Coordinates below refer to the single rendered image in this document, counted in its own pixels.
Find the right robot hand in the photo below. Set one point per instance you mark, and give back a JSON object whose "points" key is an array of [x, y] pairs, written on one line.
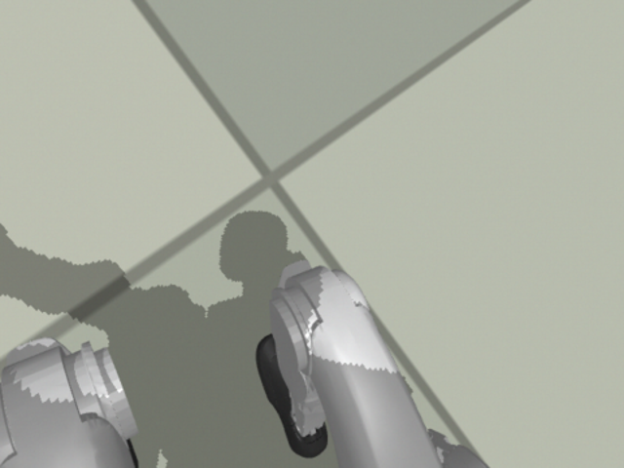
{"points": [[453, 456]]}

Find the right robot foot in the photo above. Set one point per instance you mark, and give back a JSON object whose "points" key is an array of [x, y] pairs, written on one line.
{"points": [[278, 395]]}

